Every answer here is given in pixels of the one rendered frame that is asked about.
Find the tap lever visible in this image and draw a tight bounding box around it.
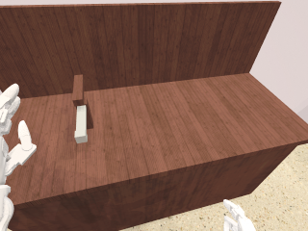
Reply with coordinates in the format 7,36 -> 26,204
74,105 -> 88,143

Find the left robot forearm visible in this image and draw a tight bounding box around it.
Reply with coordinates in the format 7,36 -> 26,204
0,185 -> 14,231

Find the robot left hand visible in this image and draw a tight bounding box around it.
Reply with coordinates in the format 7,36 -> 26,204
0,84 -> 37,186

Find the robot right hand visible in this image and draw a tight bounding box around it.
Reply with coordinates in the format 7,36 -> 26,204
223,199 -> 256,231

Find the counter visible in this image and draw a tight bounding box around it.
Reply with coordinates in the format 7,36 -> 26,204
0,1 -> 308,231

